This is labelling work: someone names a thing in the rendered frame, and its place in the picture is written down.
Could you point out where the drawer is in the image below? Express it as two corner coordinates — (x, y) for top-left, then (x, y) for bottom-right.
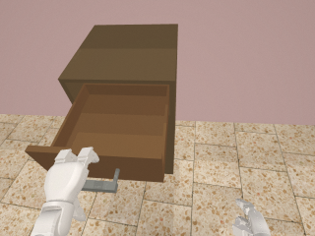
(25, 83), (170, 183)

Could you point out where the cabinet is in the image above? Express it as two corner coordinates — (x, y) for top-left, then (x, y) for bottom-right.
(58, 24), (178, 175)

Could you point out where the handle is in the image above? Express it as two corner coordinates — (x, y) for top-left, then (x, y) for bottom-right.
(81, 168), (120, 194)

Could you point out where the right robot hand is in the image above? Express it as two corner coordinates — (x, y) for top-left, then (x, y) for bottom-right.
(232, 198), (271, 236)

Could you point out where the robot left forearm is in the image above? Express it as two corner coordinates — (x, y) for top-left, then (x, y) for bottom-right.
(31, 200), (75, 236)

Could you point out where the left robot hand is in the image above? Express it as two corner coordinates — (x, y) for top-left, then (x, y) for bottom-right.
(44, 147), (99, 221)

